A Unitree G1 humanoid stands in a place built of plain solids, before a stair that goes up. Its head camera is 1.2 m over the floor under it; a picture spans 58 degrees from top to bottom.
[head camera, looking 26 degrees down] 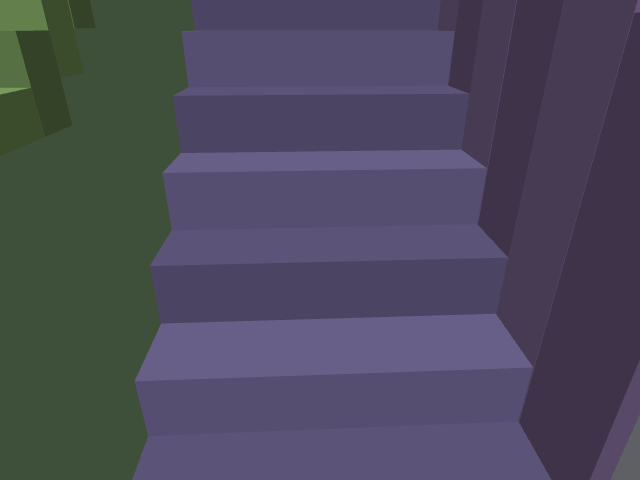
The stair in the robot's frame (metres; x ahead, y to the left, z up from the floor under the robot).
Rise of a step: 0.20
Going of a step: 0.24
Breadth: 1.04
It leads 3 degrees to the left of straight ahead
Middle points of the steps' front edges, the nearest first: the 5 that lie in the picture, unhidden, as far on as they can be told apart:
0.85 -0.05 0.40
1.09 -0.03 0.60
1.33 -0.02 0.80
1.57 -0.01 1.00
1.82 0.00 1.19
